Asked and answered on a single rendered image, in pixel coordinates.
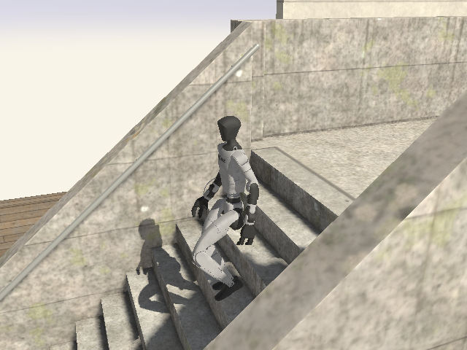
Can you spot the stairs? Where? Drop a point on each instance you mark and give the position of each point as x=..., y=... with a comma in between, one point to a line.
x=172, y=306

